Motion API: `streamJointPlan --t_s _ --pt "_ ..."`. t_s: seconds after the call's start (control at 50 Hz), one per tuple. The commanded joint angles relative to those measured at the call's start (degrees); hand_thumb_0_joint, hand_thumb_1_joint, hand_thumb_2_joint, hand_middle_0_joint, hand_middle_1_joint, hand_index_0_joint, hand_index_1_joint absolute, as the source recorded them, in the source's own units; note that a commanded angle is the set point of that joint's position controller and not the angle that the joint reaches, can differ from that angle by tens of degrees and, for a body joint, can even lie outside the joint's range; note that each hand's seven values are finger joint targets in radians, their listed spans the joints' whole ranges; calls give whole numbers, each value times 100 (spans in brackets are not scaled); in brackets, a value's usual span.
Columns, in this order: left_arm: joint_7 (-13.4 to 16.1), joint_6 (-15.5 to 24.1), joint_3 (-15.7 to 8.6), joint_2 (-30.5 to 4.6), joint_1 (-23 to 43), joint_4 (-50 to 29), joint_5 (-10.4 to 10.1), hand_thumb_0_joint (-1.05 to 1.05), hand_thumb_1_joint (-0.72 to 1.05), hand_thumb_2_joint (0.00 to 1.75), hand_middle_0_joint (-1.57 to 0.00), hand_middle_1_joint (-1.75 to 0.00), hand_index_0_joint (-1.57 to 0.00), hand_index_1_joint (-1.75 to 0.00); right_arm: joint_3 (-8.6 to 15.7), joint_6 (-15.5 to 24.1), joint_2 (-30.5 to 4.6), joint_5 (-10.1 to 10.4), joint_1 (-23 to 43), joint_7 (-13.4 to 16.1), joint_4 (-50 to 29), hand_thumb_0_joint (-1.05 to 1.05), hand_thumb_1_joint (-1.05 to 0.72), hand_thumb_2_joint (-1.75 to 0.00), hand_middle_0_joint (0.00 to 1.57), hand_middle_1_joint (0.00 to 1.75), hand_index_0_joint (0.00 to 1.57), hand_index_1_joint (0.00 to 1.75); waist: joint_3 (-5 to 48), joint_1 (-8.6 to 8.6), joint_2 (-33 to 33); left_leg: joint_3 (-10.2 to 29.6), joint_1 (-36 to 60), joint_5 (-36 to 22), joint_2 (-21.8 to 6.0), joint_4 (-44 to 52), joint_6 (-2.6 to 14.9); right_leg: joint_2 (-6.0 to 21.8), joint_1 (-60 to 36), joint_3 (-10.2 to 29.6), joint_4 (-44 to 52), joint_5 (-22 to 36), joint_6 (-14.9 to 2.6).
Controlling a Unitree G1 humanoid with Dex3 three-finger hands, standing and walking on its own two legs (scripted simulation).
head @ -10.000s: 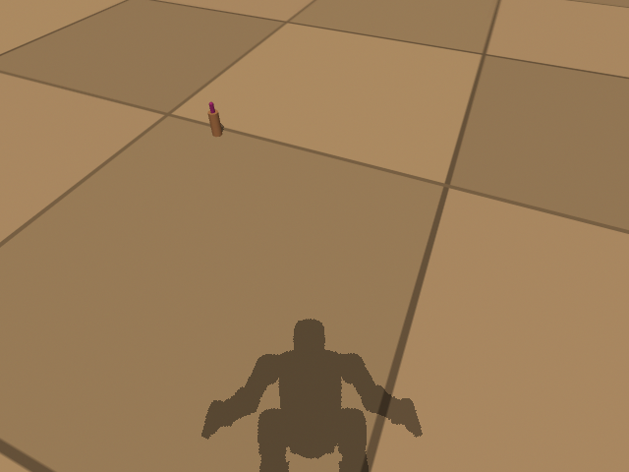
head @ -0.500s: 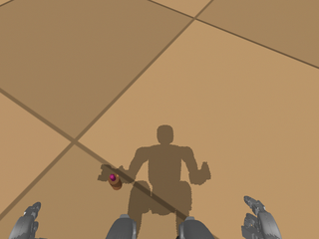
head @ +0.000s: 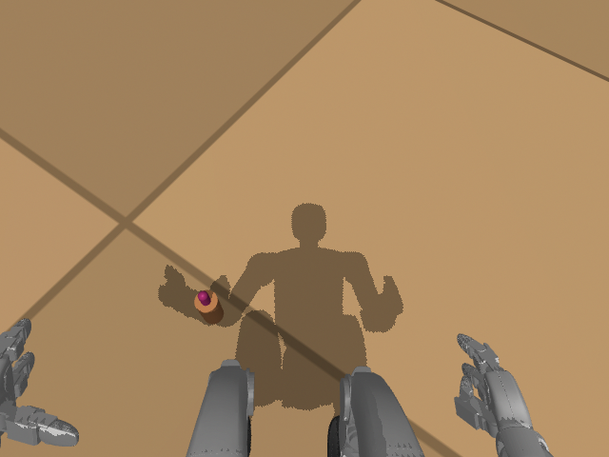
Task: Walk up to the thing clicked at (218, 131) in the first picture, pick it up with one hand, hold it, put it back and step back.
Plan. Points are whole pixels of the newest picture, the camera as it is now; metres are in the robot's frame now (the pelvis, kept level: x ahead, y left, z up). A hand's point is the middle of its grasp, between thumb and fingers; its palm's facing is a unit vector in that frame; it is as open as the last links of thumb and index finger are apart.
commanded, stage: go down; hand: left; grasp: from the side
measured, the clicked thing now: (208, 305) +0.42 +0.21 -0.52
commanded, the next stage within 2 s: approach in 1.88 s
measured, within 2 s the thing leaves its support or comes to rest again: neither
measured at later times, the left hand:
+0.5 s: hand (60, 333) +0.29 +0.37 -0.17, palm faces +0.17 -0.97 -0.18, open 17.3 cm
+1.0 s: hand (65, 315) +0.33 +0.39 -0.21, palm faces +0.16 -0.98 -0.13, open 17.6 cm
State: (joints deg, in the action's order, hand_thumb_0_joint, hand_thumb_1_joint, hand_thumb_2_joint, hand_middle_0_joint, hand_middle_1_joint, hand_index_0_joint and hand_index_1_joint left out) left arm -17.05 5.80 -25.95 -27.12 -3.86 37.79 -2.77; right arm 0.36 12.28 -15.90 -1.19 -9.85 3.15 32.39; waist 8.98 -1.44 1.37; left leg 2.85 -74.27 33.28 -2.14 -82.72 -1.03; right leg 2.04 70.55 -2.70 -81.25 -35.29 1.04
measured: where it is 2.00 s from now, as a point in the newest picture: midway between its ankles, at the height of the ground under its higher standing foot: outside the picture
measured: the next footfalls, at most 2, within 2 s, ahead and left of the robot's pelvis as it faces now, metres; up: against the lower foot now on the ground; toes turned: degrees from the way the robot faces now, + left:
none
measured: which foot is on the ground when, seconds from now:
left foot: down 0.00-1.00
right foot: down 0.00-1.00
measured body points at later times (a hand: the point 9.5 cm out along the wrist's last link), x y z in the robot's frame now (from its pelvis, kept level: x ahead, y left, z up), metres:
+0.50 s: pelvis -0.04 +0.00 -0.13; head +0.15 +0.03 +0.28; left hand +0.28 +0.42 -0.16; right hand +0.12 -0.28 -0.24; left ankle +0.05 +0.13 -0.59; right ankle +0.03 -0.13 -0.59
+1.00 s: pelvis -0.05 +0.00 -0.20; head +0.15 +0.05 +0.20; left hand +0.31 +0.44 -0.20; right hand +0.09 -0.28 -0.31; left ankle +0.04 +0.13 -0.59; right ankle +0.03 -0.13 -0.58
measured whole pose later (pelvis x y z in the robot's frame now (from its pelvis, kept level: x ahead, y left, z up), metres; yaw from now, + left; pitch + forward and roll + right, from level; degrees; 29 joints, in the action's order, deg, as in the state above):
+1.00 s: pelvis -0.05 +0.00 -0.20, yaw -5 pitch +32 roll -6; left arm -38.2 20.9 -46.1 -47.1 27.7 58.9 -9.7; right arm -4.6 10.9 -19.6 -3.1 -5.4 2.4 40.4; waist 6.2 -2.8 2.2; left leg 7.4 -116.6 37.8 -2.5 -121.9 -1.9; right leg 0.4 111.7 -4.1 -119.4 -39.8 0.6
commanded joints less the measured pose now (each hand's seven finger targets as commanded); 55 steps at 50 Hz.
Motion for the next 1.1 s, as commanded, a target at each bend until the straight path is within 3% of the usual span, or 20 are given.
streamJointPlan --t_s 0.0,0.04,0.06,0.1,0.16,0.24,0.28,0.36,0.4,0.44,0.48,0.54,0.56,0.6,0.64,0.76,0.84,0.96,0.98,1.08 --pt "-373 925 -643 -1718 1019 -696 -279 0 -53 7 -5 -9 -5 -9 453 241 -1085 37 -196 92 -493 0 -90 -90 20 30 20 30 2325 0 -983 142 1358 -866 4 585 134 -157 153 162 253 807 -255" --pt "-504 1026 -826 -1965 1214 -377 -365 0 -49 7 -5 -8 -4 -8 432 209 -1128 32 -212 93 -410 0 -91 -90 20 30 20 30 2413 80 -964 117 1096 -666 15 362 129 -162 354 222 151 603 -250" --pt "-545 1079 -1084 -2254 1268 -324 -394 0 -52 7 -5 -8 -4 -8 410 197 -1177 48 -190 103 -389 0 -89 -90 20 30 20 30 2610 216 -982 126 1051 -934 22 216 135 -165 382 214 18 806 -255" --pt "-621 1131 -1215 -2354 1281 -16 -404 0 -54 7 -6 -9 -5 -10 369 163 -1198 19 -170 79 -366 0 -90 -90 20 30 20 30 2729 246 -946 139 816 -906 42 47 145 -187 518 165 -170 751 -280" --pt "-726 1177 -1529 -2624 1251 97 -462 0 -54 8 -5 -10 -5 -10 338 98 -1256 23 -112 63 -287 0 -89 -90 20 30 20 30 3052 444 -956 145 852 -1312 50 -188 157 -212 680 79 -451 1018 -308" --pt "-906 1292 -1696 -2711 1610 337 -618 0 -51 8 -5 -9 -5 -9 289 58 -1211 22 -77 44 -193 0 -90 -90 20 30 20 30 3023 310 -609 21 62 -1191 71 -672 237 -228 669 160 -594 977 -262" --pt "-1036 1424 -1824 -2920 2021 327 -660 0 -52 7 -5 -9 -5 -9 311 54 -1312 8 -139 39 -61 0 -90 -90 20 30 20 30 3103 235 -820 90 58 -1172 40 -822 219 -246 1045 94 -899 937 -299" --pt "-1301 1646 -1732 -2993 2678 589 -720 0 -50 5 -5 -8 -5 -8 266 53 -1275 -22 -150 54 77 0 -90 -90 20 30 20 30 2736 17 -648 21 -738 -409 27 -1155 256 -241 1326 230 -921 358 -255" --pt "-1428 1742 -1894 -3297 2981 639 -740 0 -51 4 -6 -7 -6 -7 235 74 -1354 -43 -193 54 116 0 -89 -90 20 30 20 30 2801 65 -839 59 -767 -260 10 -1230 224 -254 1552 183 -1132 239 -280" --pt "-1545 1792 -1874 -3412 3184 699 -717 0 -54 2 -6 -7 -6 -7 228 58 -1396 -64 -227 61 151 0 -90 -90 20 30 20 30 2945 34 -865 35 -806 -229 4 -1360 224 -260 1614 176 -1196 205 -282" --pt "-1614 1814 -2021 -3702 3239 744 -714 0 -55 2 -6 -7 -6 -6 188 50 -1447 -70 -213 57 159 0 -91 -90 20 30 20 30 3055 136 -1026 80 -783 -57 -7 -1344 196 -271 1719 112 -1348 84 -294" --pt "-1698 1809 -2090 -3811 3407 728 -732 0 -54 2 -6 -7 -6 -6 165 35 -1522 -74 -223 63 213 0 -91 -90 20 30 20 30 3157 176 -1221 156 -763 42 -34 -1376 173 -294 1990 -25 -1628 78 -318" --pt "-1714 1783 -2094 -3735 3247 882 -728 0 -56 2 -6 -7 -6 -7 169 26 -1546 -73 -236 61 258 0 -91 -90 20 30 20 30 3174 200 -1342 197 -643 55 -40 -1359 158 -302 2182 -101 -1751 113 -333" --pt "-1748 1765 -2238 -4019 3402 722 -757 0 -54 2 -6 -6 -6 -5 146 17 -1604 -63 -157 82 210 0 -91 -90 20 30 20 30 3220 271 -1515 245 -633 66 -48 -1397 144 -300 2321 -152 -1916 153 -346" --pt "-1759 1739 -2316 -4065 3300 740 -804 0 -56 2 -6 -5 -6 -5 113 0 -1609 -41 -194 70 225 0 -92 -91 20 30 20 30 3286 316 -1422 262 -692 -228 -41 -1504 141 -304 2370 -198 -2050 322 -357" --pt "-1906 1707 -2342 -3981 3386 1120 -904 0 -57 3 -5 -4 -5 -5 72 -1 -1599 -78 -252 53 384 0 -92 -91 20 30 20 30 3055 177 -1177 168 -1153 -446 -27 -1980 198 -320 2522 -198 -2243 433 -343" --pt "-2004 1791 -2288 -4061 3804 1085 -918 0 -57 4 -5 -5 -4 -5 58 6 -1611 -100 -234 46 400 0 -92 -91 20 30 20 30 2925 70 -1223 119 -1448 -61 -30 -2139 213 -325 2677 -192 -2322 178 -332" --pt "-2134 1868 -2454 -4507 4237 1053 -921 0 -57 5 -5 -6 -4 -6 -3 13 -1686 -141 -287 36 461 0 -92 -91 20 30 20 30 3171 52 -1325 119 -1540 -5 -25 -2358 206 -325 2767 -228 -2577 123 -330" --pt "-2160 1848 -2415 -4393 4122 1208 -923 0 -57 6 -5 -5 -4 -6 -15 10 -1662 -144 -346 24 554 0 -92 -91 20 30 20 30 3177 72 -1264 133 -1534 -54 -24 -2370 198 -334 2817 -251 -2605 142 -333" --pt "-2199 1808 -2629 -4797 4201 1146 -909 0 -57 5 -5 -5 -4 -6 -52 -29 -1713 -165 -288 21 486 0 -92 -91 20 30 20 30 3298 196 -1351 44 -1698 -188 -8 -2528 206 -338 2741 -241 -2736 225 -338"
